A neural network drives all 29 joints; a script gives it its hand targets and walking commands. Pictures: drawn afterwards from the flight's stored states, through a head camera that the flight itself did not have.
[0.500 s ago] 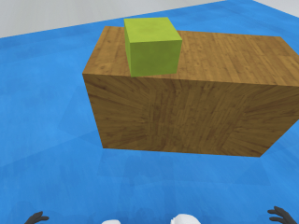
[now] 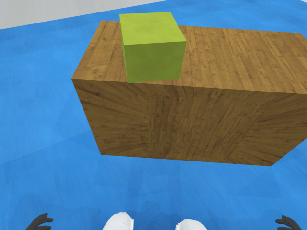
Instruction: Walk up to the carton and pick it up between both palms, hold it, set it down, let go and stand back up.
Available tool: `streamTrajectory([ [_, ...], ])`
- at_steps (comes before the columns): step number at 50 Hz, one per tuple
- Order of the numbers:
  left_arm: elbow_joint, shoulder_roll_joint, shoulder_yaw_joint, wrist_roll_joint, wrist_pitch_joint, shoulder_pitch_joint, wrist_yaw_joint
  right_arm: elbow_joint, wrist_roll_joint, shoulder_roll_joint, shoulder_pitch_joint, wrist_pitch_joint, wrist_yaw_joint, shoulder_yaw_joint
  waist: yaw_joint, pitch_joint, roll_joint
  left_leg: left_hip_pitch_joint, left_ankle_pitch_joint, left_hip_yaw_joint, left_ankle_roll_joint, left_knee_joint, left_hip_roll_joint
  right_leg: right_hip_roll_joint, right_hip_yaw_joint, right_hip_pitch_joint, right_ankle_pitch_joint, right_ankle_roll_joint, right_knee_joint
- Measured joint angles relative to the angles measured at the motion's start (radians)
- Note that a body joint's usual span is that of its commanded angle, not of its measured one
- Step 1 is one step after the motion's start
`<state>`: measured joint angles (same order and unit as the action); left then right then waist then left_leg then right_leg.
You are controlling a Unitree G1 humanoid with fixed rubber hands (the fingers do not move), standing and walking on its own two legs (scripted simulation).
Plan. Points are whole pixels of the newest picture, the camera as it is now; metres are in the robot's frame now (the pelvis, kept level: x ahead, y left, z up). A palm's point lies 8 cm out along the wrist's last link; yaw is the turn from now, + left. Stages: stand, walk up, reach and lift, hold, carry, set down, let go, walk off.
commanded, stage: walk up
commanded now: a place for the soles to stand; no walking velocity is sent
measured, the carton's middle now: (149, 46) +0.78 +0.07 +0.04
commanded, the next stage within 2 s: none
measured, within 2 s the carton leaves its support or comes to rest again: neither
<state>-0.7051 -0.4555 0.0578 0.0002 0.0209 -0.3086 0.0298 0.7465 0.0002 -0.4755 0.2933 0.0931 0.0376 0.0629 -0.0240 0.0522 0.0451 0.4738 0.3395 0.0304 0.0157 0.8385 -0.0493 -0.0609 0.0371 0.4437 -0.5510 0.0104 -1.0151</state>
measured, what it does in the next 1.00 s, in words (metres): lifts its left foot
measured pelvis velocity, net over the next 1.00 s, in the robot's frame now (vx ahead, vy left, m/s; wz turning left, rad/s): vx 0.04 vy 0.02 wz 0.03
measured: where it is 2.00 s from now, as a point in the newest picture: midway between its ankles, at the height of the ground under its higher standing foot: (145, 209)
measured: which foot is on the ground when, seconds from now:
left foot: down 0.00-0.74, up 0.76-1.00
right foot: down 0.00-1.00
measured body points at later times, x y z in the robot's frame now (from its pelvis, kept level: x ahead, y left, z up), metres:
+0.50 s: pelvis +0.01 -0.03 +0.00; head +0.04 -0.03 +0.45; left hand +0.14 +0.30 -0.08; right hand +0.11 -0.37 -0.09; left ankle +0.06 +0.12 -0.69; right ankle +0.02 -0.13 -0.70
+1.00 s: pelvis +0.04 +0.02 +0.01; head +0.06 +0.01 +0.46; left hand +0.06 +0.37 -0.08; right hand +0.16 -0.31 -0.09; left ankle +0.14 +0.16 -0.67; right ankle +0.02 -0.13 -0.70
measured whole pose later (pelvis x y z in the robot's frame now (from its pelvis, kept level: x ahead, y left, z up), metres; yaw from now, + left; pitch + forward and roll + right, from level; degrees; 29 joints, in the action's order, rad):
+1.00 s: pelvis +0.04 +0.02 +0.01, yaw +2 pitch +0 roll +0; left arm -0.76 -0.45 0.09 0.00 0.07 -0.37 0.02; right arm 0.75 0.00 -0.47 0.29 0.05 -0.05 0.06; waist -0.06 0.05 -0.02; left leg 0.64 0.45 0.00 0.02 0.95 -0.05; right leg -0.10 0.05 0.36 -0.47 0.02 -0.82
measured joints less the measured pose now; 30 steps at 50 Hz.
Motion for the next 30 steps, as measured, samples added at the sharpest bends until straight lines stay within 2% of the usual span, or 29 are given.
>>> streamTrajectory([
  [3,0.000,0.000,0.008,0.000,0.000,0.022,0.000,0.001,0.000,0.000,-0.002,-0.017,-0.001,0.000,0.006,-0.004,0.003,0.029,0.010,-0.001,-0.005,0.023,-0.007,0.009,0.000,-0.011,0.076,0.000,0.120],
  [5,-0.010,0.002,-0.003,0.000,0.000,0.020,-0.002,0.002,0.000,0.003,-0.003,-0.038,-0.001,0.000,0.006,0.004,-0.019,0.041,0.054,-0.019,0.002,0.069,-0.011,0.027,0.007,-0.012,0.089,0.000,0.116],
  [8,-0.013,0.002,-0.007,0.000,0.000,0.017,-0.002,0.004,0.000,0.005,-0.003,-0.046,0.000,0.000,0.007,0.004,-0.026,0.055,0.122,-0.019,0.003,0.105,0.013,0.021,0.007,-0.012,0.090,0.001,0.116],
  [10,-0.012,0.002,-0.009,0.000,0.000,0.019,-0.002,0.004,0.000,0.004,-0.003,-0.043,0.000,0.000,0.007,0.003,-0.037,0.042,0.124,-0.019,0.007,0.086,0.014,0.021,0.008,-0.012,0.086,0.002,0.116],
  [12,-0.012,0.002,-0.013,0.000,0.000,0.028,-0.002,0.004,0.000,0.005,-0.003,-0.033,0.000,0.000,0.008,0.004,-0.045,0.012,0.037,-0.019,0.009,0.018,0.014,0.024,0.007,-0.012,0.081,0.002,0.112],
  [13,-0.012,0.002,-0.013,0.000,0.000,0.037,-0.002,0.005,0.000,0.006,-0.003,-0.028,0.000,0.000,0.009,0.006,-0.044,0.011,0.018,-0.019,-0.004,0.019,0.015,0.022,0.007,-0.012,0.081,0.002,0.107],
  [18,-0.012,0.002,-0.004,0.000,-0.002,0.097,-0.005,0.005,0.000,0.007,-0.003,-0.017,0.004,0.000,0.011,0.006,-0.035,-0.002,0.040,-0.024,-0.010,0.022,0.006,0.024,0.007,-0.012,-0.011,0.002,0.082],
  [21,-0.013,0.002,-0.002,0.000,-0.002,0.107,-0.005,0.006,0.000,0.007,-0.005,-0.023,0.005,0.000,0.011,0.006,-0.027,0.008,0.039,-0.026,-0.014,0.038,0.002,0.026,0.009,-0.013,0.127,0.003,0.115],
  [24,-0.016,0.002,-0.016,0.000,-0.002,0.097,-0.005,0.005,0.000,0.007,-0.005,-0.038,0.007,0.000,0.011,0.004,-0.025,0.024,0.140,-0.026,0.002,0.075,0.013,0.024,0.009,-0.013,0.094,0.010,0.114],
  [26,-0.017,0.002,-0.019,0.000,-0.002,0.092,-0.005,0.005,0.000,0.007,-0.005,-0.038,0.007,0.000,0.011,0.004,-0.027,0.022,0.156,-0.027,0.007,0.078,0.017,0.020,0.009,-0.013,0.087,0.010,0.114],
  [28,-0.018,0.002,-0.021,0.000,-0.002,0.091,-0.005,0.006,0.000,0.007,-0.005,-0.037,0.007,0.000,0.011,0.003,-0.031,0.002,0.128,-0.027,0.012,0.041,0.017,0.021,0.010,-0.013,0.087,0.010,0.114],
  [30,-0.019,0.002,-0.022,0.000,-0.002,0.094,-0.005,0.008,0.000,0.007,-0.005,-0.031,0.007,0.000,0.014,0.004,-0.030,-0.003,0.020,-0.027,0.002,0.016,0.017,0.020,0.009,-0.013,0.089,0.010,0.114],
])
